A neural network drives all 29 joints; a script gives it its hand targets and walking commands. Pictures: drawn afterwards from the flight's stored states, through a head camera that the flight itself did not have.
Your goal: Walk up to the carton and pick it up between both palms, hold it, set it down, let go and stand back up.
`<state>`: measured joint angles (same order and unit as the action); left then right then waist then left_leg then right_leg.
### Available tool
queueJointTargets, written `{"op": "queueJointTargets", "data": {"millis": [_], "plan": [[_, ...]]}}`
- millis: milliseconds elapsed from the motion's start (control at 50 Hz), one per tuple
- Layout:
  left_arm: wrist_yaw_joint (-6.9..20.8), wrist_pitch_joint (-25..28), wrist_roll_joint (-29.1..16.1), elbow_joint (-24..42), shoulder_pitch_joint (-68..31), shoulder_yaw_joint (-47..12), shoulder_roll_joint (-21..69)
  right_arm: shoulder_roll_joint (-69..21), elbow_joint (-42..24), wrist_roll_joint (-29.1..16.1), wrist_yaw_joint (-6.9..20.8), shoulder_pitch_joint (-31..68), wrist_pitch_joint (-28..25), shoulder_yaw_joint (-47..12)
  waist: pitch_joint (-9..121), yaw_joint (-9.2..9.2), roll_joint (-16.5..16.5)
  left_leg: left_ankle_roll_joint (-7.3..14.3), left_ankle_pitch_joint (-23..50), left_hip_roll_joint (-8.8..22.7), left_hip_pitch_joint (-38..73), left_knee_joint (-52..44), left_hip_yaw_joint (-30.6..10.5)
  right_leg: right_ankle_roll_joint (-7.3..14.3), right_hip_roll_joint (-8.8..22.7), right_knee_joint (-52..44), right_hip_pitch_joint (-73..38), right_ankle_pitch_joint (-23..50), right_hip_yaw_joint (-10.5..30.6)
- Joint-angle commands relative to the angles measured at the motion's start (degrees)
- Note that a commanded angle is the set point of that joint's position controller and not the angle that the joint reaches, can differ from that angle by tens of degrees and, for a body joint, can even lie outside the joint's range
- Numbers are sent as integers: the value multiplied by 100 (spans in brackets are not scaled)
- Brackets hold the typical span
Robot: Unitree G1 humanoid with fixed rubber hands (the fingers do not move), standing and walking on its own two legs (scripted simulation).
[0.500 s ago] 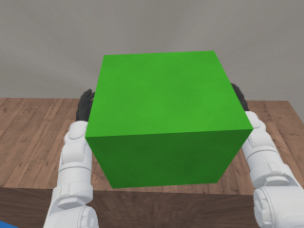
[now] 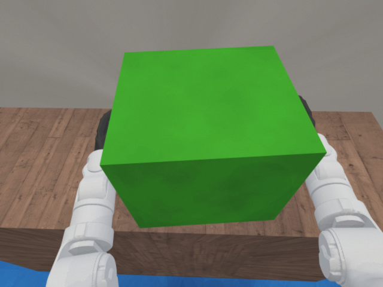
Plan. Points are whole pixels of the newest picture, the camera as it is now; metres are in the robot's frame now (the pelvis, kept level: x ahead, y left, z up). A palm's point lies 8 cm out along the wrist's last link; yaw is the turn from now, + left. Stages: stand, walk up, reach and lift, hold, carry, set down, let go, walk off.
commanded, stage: set down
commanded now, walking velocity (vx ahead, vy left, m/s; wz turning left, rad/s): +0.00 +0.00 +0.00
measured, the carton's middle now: (203, 141) +0.41 +0.00 +0.06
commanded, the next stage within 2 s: none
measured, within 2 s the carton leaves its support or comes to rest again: neither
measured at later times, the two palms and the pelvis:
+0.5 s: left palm (87, 157) +0.36 +0.23 +0.08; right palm (318, 147) +0.39 -0.25 +0.07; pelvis -0.01 +0.01 +0.00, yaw +0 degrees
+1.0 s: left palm (66, 204) +0.27 +0.25 +0.07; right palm (340, 195) +0.29 -0.27 +0.05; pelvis -0.03 +0.01 +0.00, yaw +0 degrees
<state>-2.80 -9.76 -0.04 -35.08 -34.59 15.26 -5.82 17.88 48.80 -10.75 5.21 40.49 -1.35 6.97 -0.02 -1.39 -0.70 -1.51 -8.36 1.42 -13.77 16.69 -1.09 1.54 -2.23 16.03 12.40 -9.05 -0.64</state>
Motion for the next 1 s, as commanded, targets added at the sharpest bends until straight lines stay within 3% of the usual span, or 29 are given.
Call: {"op": "queueJointTargets", "data": {"millis": [0, 60, 120, 160, 180, 220, 260, 280, 360, 380, 440, 460, 500, 520, 560, 580, 600, 640, 660, 680, 720, 760, 780, 800, 900, 920, 940, 960, 980], "plan": [[-256, 483, -331, 1033, -2188, -931, -727, 931, -497, -617, -222, 2349, -226, -842, 3582, -106, 339, -119, 2035, -133, 527, 475, 269, -340, 57, 596, -1246, 3599, 13], [-245, 459, -349, 1180, -2322, -834, -935, 1071, -686, -885, -272, 2540, -213, -996, 3878, -282, 140, -93, 2228, -123, 432, 572, 256, -336, 96, 653, -1245, 3715, 95], [-327, 326, -421, 1691, -1868, -742, -1184, 1665, -900, -979, -298, 2131, -282, -777, 4220, -216, 78, -245, 2855, -80, 837, 742, 256, -311, -88, 694, -1116, 3775, -23], [-268, 107, -447, 1890, -1477, -910, -980, 1972, -737, -1017, -227, 1824, -239, -555, 3896, 49, -63, -320, 3074, -58, 1180, 812, 163, -261, -157, 539, -648, 3597, -154], [-286, 133, -410, 1912, -1608, -863, -1052, 1868, -865, -1057, -232, 1964, -281, -629, 4109, -125, -180, -346, 3237, -31, 1422, 883, 194, -229, -151, 528, -397, 3499, -126], [-284, 38, -604, 1943, -1792, -984, -1230, 2051, -951, -1079, -246, 2170, -234, -558, 4006, -19, -34, -325, 2852, -43, 1152, 859, 121, -196, -133, 458, -485, 2987, -147], [-241, -75, -825, 2335, -1223, -1094, -1124, 2030, -1253, -1128, -194, 1703, -229, -613, 3801, 93, 95, -329, 3153, -57, 1323, 920, 152, -207, -150, 482, -552, 3545, -169], [-223, -8, -785, 1800, -1959, -927, -1220, 1934, -1137, -1236, -183, 2248, -143, -713, 3791, -74, 42, -285, 2806, -80, 1135, 924, 193, -175, -111, 417, -349, 2846, -65], [-129, -125, -931, 1949, -1010, -1152, -1136, 2272, -1002, -1100, -41, 1386, -42, -563, 3537, 121, 159, -244, 2628, -29, 1254, 748, 101, -171, -151, 405, -462, 2994, -174], [-98, -132, -994, 1688, -1365, -1134, -1301, 2238, -1094, -1170, -68, 1666, -32, -553, 3329, -19, 228, -221, 2288, -69, 1016, 715, 141, -190, -125, 370, -403, 2508, -130], [-87, -175, -963, 2256, -1048, -1007, -1384, 2343, -1581, -1313, -29, 1323, -29, -663, 3588, -26, 283, -233, 2642, -93, 1135, 739, 161, -262, -148, 512, -733, 3247, -114], [-65, -143, -938, 1929, -1330, -693, -1646, 2292, -1656, -1388, 9, 1585, 18, -700, 3444, -248, 369, -125, 2231, -185, 828, 682, 204, -261, -64, 476, -796, 2791, 29], [-108, -176, -1053, 2593, -436, -1085, -1482, 2599, -1878, -1437, 73, 602, -79, -534, 3522, 44, 192, -160, 2315, -135, 1048, 639, 109, -225, -118, 548, -1003, 3200, -123], [-63, -141, -1026, 2495, -712, -913, -1526, 2375, -2094, -1448, 54, 1023, -66, -636, 3550, -220, 258, -152, 2396, -168, 946, 662, 166, -232, -99, 511, -1010, 3069, -29], [-69, -68, -1027, 2481, -869, -834, -1570, 2315, -2094, -1418, 114, 999, -47, -523, 3416, -108, 339, -94, 2270, -218, 842, 657, 167, -223, -95, 503, -951, 2905, 9], [-93, -89, -1022, 2591, -690, -770, -1632, 2321, -2430, -1494, 142, 842, -65, -679, 3568, -255, 480, -56, 2285, -171, 793, 623, 154, -255, -86, 540, -1119, 3047, 34], [-33, -131, -1130, 2589, 167, -1025, -1520, 2475, -2420, -1456, 169, 55, -24, -630, 3229, -30, 666, -7, 2055, -160, 673, 512, 91, -270, -101, 500, -1396, 3055, -32], [14, -25, -1169, 2893, -102, -956, -1560, 2412, -2667, -1382, 117, 238, -103, -497, 3258, -24, 513, -22, 2074, -226, 718, 503, 135, -296, -24, 553, -1313, 3192, 85], [-3, -113, -1059, 2842, 106, -948, -1472, 2532, -2706, -1414, 155, 51, -100, -417, 3150, -32, 527, -40, 2083, -189, 866, 460, 154, -288, -73, 531, -1206, 3090, 18], [-3, -84, -981, 2656, -228, -712, -1637, 2270, -2781, -1545, 172, 378, -53, -701, 2870, -345, 585, 34, 1748, -237, 684, 419, 215, -307, -4, 464, -1148, 2553, 185], [7, -121, -1094, 3023, 694, -1151, -1377, 2508, -2489, -1451, 245, -821, 32, -396, 2457, 55, 260, -1, 1633, -190, 1059, 313, 111, -187, -73, 277, -1057, 2017, 21], [-5, -63, -1159, 2773, 129, -1032, -1498, 2269, -2726, -1414, 236, -284, 94, -328, 2120, -59, 403, 58, 924, -194, 770, 272, 154, -182, 24, 137, -707, 1010, 170], [-52, -66, -1161, 3253, 258, -930, -1596, 2356, -3135, -1433, 254, -421, 81, -304, 2537, -176, 498, 99, 1014, -208, 830, 235, 154, -160, -10, 161, -892, 1036, 194], [-63, -34, -1300, 3016, 55, -962, -1699, 2231, -3352, -1345, 227, -266, 119, -258, 2411, -169, 685, 157, 717, -217, 618, 202, 171, -217, 94, 102, -826, 676, 272], [-175, 69, -1265, 3704, 1035, -1125, -1525, 2320, -3245, -1328, 358, -1341, 36, 179, 2350, 57, 258, 97, 453, -170, 940, 170, 42, -28, 10, 135, -601, 560, 159], [-239, 169, -1233, 3757, 181, -1110, -1630, 2215, -3466, -1345, 363, -508, -22, 82, 2499, -180, 160, 94, 188, -176, 635, 170, 84, -24, 37, 170, -451, 110, 246], [-283, 135, -1264, 4056, 994, -1290, -1486, 2352, -3517, -1422, 429, -1285, -24, 219, 2421, -43, 26, 61, 148, -146, 876, 113, 10, 20, 33, 123, -463, 213, 193], [-242, 90, -1272, 3302, 799, -1200, -1526, 2237, -3376, -1368, 443, -1081, 85, 120, 2021, -73, 377, 143, 9, -152, 621, 61, 64, -28, 59, 69, -404, -75, 225], [-243, 73, -1326, 3803, 1253, -1379, -1345, 2158, -3549, -1283, 440, -1489, 6, 153, 2185, 19, 360, 143, 138, -139, 863, 38, 39, -11, 25, 39, -400, 150, 222]]}}
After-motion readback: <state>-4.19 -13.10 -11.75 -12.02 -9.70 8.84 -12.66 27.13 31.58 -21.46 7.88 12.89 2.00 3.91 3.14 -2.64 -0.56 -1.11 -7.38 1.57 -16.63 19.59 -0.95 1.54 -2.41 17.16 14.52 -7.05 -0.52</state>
